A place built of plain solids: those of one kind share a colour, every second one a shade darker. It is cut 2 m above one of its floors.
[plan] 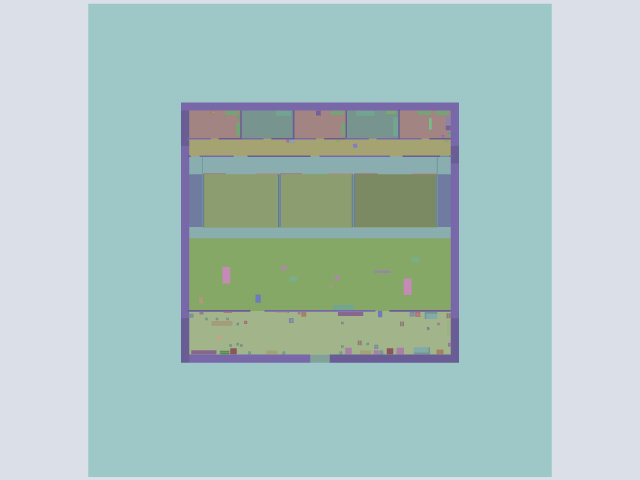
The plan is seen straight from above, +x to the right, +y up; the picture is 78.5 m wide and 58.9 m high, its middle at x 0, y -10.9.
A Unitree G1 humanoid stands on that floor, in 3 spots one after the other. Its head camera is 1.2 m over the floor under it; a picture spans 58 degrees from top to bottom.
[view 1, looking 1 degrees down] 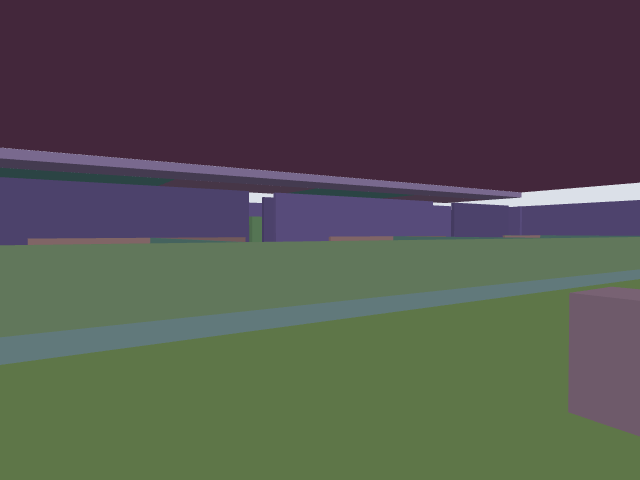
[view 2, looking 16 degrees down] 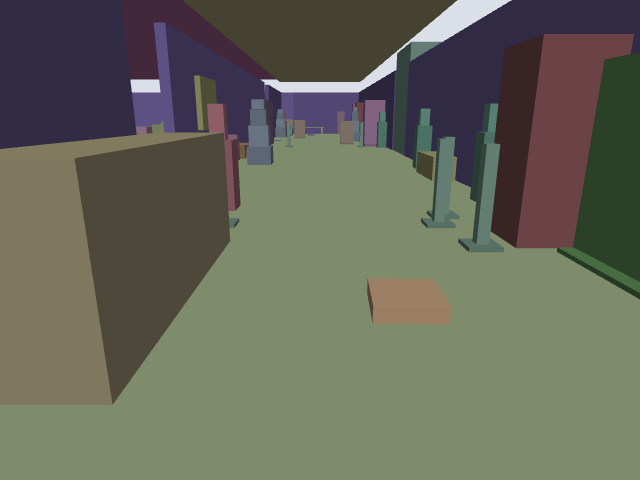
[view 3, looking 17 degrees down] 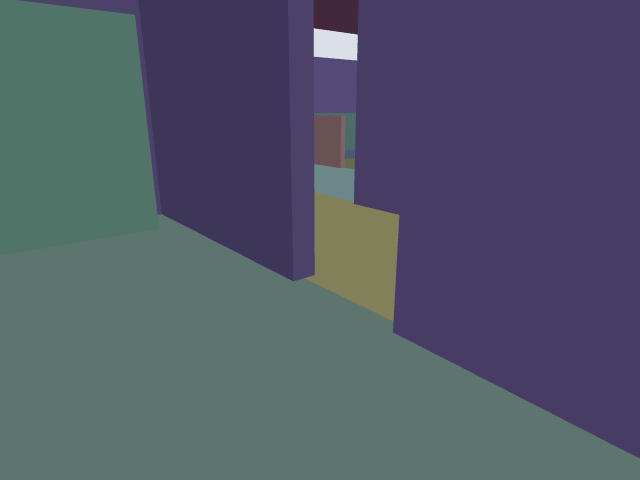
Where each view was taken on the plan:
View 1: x -7.67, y -15.55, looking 57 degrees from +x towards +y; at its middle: wall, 17.69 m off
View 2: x -14.90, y -22.32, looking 0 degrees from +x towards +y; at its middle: floor_lobby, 4.35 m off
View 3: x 4.56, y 3.31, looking -39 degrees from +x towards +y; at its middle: floor_back_corridor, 4.11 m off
